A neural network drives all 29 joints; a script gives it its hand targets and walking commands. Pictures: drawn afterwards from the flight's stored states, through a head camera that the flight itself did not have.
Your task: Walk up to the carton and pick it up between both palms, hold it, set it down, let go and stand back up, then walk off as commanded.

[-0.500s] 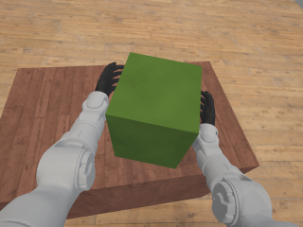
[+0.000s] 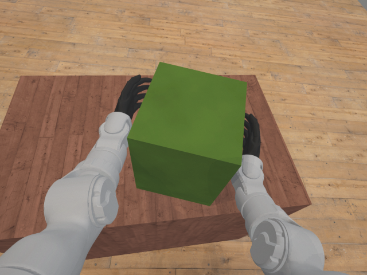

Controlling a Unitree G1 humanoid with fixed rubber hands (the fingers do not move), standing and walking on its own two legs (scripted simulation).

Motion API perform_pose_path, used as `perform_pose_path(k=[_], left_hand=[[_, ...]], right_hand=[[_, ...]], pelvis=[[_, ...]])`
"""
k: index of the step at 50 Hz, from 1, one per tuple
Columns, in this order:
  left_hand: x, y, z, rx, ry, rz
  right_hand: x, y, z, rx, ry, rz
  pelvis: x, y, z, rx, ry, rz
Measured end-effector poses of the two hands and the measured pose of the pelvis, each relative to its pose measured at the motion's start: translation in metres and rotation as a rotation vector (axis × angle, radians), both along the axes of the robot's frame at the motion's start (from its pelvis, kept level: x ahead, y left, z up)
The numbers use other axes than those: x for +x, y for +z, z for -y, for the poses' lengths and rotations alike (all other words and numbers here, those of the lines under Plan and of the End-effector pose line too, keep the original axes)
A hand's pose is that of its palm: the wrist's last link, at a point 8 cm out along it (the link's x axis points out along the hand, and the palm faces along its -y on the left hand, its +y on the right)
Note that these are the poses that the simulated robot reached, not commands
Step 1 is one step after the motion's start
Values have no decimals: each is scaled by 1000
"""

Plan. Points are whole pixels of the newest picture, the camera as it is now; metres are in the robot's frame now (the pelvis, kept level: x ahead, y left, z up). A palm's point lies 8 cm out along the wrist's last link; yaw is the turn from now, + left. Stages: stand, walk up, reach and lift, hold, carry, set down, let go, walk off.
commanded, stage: reach and lift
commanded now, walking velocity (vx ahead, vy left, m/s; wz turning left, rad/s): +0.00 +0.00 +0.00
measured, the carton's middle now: (186, 139) +0.42 -0.03 +0.00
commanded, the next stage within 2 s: none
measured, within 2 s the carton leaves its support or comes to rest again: leaves its support in 1.60 s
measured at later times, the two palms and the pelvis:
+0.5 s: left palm (126, 110) +0.47 +0.11 +0.06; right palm (249, 150) +0.38 -0.17 +0.03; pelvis +0.00 +0.00 +0.00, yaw +0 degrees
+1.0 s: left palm (122, 113) +0.44 +0.12 +0.08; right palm (250, 154) +0.36 -0.16 +0.04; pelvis -0.01 -0.01 +0.00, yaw +0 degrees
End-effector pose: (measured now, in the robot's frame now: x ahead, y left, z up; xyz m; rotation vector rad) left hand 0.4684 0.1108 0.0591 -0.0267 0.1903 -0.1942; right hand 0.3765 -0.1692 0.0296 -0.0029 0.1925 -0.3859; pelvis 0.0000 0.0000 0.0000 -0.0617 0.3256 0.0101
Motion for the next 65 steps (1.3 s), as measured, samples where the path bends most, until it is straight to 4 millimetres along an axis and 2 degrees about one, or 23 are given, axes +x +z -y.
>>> perform_pose_path(k=[29,51,65], left_hand=[[-2,1,0,21,0,16],[-26,19,-5,96,26,136],[-29,16,-7,140,64,111]], right_hand=[[-2,0,-1,-4,-9,19],[-16,6,-4,9,20,131],[-11,3,-4,16,51,95]], pelvis=[[-1,0,1,2,0,1],[-13,2,10,13,0,18],[-11,4,16,21,-1,8]])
